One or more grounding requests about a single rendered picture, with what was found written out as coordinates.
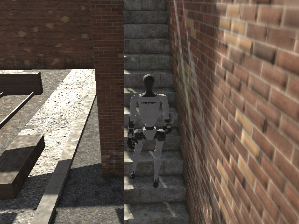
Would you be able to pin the robot shin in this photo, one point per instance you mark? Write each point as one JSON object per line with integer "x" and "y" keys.
{"x": 136, "y": 157}
{"x": 157, "y": 164}

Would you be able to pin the robot left hand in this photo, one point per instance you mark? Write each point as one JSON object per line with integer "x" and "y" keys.
{"x": 130, "y": 143}

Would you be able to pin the robot right upper arm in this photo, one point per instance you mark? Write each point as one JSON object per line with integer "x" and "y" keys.
{"x": 165, "y": 106}

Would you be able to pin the robot right hand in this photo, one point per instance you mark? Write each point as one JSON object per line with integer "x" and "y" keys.
{"x": 169, "y": 129}

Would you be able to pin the right robot shin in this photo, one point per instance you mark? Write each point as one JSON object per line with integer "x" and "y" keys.
{"x": 157, "y": 164}

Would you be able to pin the left robot shin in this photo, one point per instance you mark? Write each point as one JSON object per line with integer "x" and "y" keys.
{"x": 136, "y": 157}

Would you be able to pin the robot left forearm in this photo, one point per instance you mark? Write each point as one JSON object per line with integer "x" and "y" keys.
{"x": 131, "y": 125}

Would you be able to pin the robot left upper arm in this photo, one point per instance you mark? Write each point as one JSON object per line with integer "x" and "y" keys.
{"x": 133, "y": 105}

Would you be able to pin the robot right forearm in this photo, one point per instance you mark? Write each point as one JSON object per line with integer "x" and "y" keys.
{"x": 168, "y": 122}

